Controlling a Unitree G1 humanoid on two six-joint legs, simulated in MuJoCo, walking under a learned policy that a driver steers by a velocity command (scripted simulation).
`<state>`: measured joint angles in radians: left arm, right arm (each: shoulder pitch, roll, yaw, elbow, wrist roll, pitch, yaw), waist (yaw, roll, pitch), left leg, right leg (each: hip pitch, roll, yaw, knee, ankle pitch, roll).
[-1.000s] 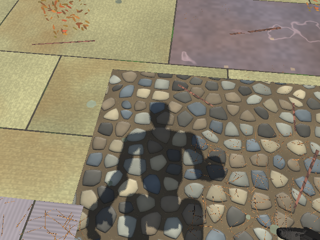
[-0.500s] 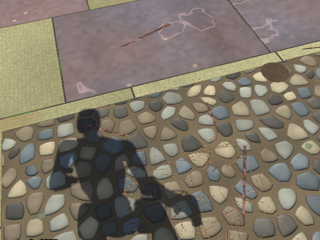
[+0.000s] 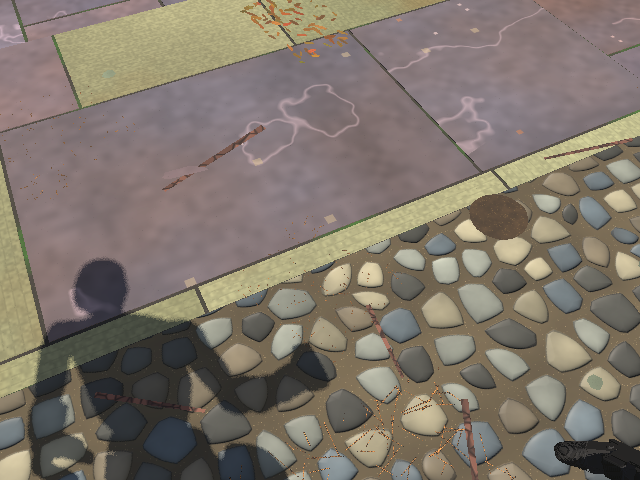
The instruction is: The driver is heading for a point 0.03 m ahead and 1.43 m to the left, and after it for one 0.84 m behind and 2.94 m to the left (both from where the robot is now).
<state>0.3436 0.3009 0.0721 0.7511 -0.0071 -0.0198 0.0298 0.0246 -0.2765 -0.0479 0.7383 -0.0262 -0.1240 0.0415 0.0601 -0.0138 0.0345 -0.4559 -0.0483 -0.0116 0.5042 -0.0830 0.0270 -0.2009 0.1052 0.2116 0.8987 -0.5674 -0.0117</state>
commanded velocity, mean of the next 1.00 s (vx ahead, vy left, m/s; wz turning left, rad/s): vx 0.06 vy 0.00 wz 0.44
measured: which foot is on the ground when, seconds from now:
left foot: down 0.00-0.36, up 0.38-0.74, down 0.76-1.00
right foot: up 0.00-0.34, down 0.36-0.76, up 0.78-1.00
